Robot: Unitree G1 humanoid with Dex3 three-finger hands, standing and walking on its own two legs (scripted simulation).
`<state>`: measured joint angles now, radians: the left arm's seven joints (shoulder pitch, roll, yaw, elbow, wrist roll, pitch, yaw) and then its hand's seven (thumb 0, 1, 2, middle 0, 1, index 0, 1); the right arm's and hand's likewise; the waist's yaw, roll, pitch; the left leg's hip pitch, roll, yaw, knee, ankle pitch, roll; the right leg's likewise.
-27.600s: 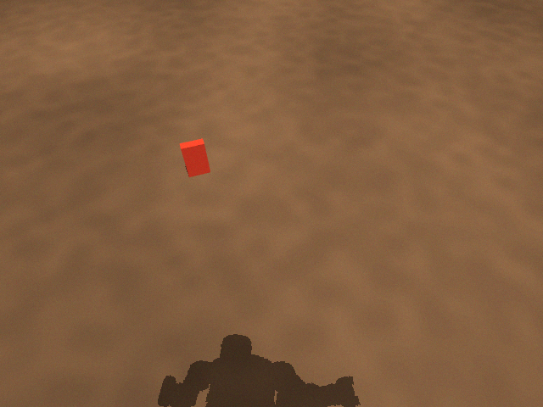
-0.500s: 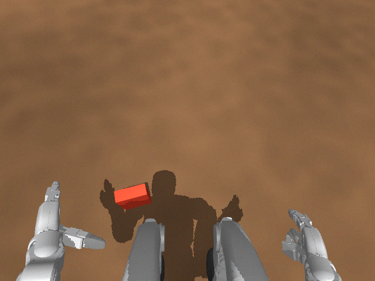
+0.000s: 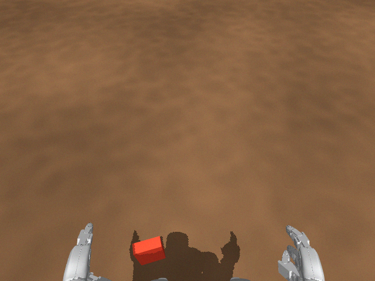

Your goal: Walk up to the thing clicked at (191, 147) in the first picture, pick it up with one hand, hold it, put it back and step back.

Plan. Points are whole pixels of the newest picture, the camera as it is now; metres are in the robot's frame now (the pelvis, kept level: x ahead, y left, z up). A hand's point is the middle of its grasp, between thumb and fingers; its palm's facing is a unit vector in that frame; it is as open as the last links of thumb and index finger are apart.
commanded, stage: home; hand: left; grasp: from the side
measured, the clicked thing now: (150, 251) +0.35 +0.20 -0.62
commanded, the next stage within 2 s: stand in 1.72 s
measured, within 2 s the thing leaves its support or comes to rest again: neither
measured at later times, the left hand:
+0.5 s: hand (114, 275) +0.15 +0.17 -0.05, palm faces +0.11 -0.95 -0.28, open 17.7 cm
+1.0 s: hand (114, 275) +0.15 +0.17 -0.05, palm faces +0.10 -0.95 -0.28, open 17.7 cm
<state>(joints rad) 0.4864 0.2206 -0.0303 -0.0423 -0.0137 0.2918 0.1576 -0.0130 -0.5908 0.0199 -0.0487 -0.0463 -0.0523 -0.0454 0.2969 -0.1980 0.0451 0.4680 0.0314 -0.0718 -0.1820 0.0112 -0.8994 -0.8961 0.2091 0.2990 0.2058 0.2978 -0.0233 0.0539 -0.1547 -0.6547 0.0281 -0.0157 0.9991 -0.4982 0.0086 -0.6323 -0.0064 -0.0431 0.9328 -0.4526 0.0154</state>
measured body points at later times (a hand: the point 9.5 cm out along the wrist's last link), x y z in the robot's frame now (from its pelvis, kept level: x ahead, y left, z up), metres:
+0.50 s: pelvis -0.01 -0.01 +0.01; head +0.00 -0.01 +0.46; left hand +0.15 +0.22 -0.03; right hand +0.15 -0.25 -0.06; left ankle +0.00 +0.11 -0.68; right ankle +0.01 -0.13 -0.68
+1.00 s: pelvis -0.01 -0.01 +0.01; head +0.00 -0.01 +0.46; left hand +0.14 +0.22 -0.03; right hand +0.15 -0.25 -0.06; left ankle +0.00 +0.11 -0.68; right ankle +0.01 -0.13 -0.68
